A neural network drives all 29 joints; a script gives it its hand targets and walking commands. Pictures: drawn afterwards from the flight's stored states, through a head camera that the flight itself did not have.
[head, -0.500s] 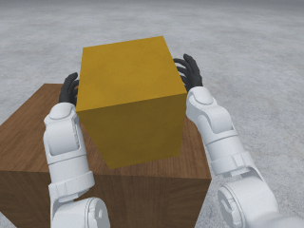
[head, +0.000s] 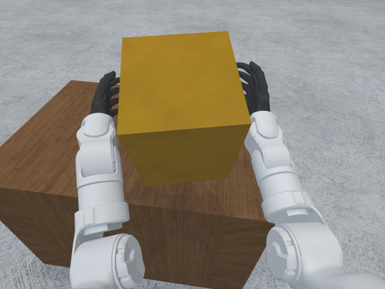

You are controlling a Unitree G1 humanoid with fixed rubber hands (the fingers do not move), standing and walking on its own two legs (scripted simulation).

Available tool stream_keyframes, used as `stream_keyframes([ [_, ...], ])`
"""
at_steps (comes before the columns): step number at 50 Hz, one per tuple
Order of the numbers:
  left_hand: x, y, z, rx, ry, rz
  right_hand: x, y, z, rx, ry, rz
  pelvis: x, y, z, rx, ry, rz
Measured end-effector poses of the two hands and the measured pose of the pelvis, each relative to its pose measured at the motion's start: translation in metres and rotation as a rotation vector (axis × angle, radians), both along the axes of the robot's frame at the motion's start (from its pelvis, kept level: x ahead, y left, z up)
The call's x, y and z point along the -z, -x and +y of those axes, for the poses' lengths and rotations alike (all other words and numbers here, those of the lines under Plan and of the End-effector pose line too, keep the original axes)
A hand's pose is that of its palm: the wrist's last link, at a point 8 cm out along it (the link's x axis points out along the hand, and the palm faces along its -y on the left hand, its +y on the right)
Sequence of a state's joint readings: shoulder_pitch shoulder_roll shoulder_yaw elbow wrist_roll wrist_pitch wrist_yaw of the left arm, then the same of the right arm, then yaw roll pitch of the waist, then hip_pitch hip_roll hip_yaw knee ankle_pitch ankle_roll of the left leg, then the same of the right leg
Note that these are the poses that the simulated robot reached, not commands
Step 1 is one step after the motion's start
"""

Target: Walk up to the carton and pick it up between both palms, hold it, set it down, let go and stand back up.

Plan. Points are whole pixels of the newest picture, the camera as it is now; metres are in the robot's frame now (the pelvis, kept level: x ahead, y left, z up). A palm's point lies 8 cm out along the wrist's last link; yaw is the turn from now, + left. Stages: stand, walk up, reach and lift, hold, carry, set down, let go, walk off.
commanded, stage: set down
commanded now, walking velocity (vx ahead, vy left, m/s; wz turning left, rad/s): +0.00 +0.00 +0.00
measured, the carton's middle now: (182, 117) +0.42 +0.01 +0.17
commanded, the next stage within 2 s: none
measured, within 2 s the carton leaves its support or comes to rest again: neither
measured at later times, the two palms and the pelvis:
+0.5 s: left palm (103, 128) +0.39 +0.17 +0.17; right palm (246, 115) +0.39 -0.12 +0.20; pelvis +0.02 +0.01 +0.00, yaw -1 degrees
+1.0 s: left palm (119, 135) +0.42 +0.15 +0.13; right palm (249, 120) +0.41 -0.14 +0.16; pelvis +0.02 +0.01 +0.00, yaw -2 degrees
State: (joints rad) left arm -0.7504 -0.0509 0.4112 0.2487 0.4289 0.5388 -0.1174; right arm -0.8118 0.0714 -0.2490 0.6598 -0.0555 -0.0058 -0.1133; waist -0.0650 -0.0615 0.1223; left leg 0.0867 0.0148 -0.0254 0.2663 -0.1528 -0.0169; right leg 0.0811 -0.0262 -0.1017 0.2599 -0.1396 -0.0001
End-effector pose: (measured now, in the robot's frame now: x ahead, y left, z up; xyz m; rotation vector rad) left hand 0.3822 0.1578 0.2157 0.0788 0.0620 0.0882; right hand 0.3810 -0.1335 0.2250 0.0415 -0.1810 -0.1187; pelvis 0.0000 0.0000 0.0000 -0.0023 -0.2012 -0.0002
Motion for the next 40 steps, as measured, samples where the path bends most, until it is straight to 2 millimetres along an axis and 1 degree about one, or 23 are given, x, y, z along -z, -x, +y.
stream_keyframes([
  [5, 0.023, -0.009, -0.004, -0.001, 0.005, 0.018, 0.021, -0.010, -0.003, -0.005, -0.008, 0.011, 0.000, -0.012, -0.003, -0.006, 0.004, 0.014],
  [10, 0.037, -0.013, -0.004, 0.001, 0.011, 0.028, 0.029, -0.013, -0.003, -0.009, -0.005, 0.017, 0.000, -0.021, -0.003, -0.010, 0.007, 0.015],
  [15, 0.038, -0.013, 0.000, 0.000, 0.016, 0.023, 0.026, -0.014, 0.001, -0.011, 0.004, 0.011, 0.000, -0.025, 0.002, -0.010, 0.008, 0.017],
  [20, 0.035, -0.013, 0.006, 0.003, 0.020, 0.021, 0.022, -0.012, 0.007, -0.003, 0.024, 0.007, 0.000, -0.022, 0.008, 0.001, 0.008, 0.016],
  [28, 0.048, -0.012, 0.013, 0.006, 0.023, 0.062, 0.035, -0.012, 0.014, 0.003, 0.048, 0.044, -0.001, -0.016, 0.017, 0.014, 0.008, 0.031],
  [33, 0.056, -0.014, 0.011, 0.004, 0.034, 0.074, 0.041, -0.014, 0.013, 0.006, 0.051, 0.054, -0.001, -0.015, 0.018, 0.020, 0.007, 0.049],
  [40, 0.066, -0.023, 0.003, 0.011, 0.038, 0.103, 0.047, -0.021, 0.005, 0.013, 0.054, 0.086, -0.001, -0.017, 0.014, 0.024, 0.005, 0.061],
])
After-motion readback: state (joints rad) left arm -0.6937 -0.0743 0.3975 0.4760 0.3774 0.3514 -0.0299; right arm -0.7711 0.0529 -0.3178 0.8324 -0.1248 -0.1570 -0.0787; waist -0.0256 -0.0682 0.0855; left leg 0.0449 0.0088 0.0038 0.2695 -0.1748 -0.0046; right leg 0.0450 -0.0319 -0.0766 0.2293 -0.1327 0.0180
